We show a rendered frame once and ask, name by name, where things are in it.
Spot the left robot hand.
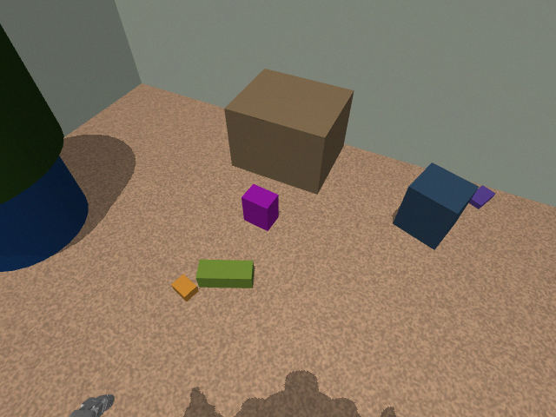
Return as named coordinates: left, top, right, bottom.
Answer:
left=69, top=394, right=115, bottom=417

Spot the potted plant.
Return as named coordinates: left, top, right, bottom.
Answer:
left=0, top=24, right=89, bottom=272

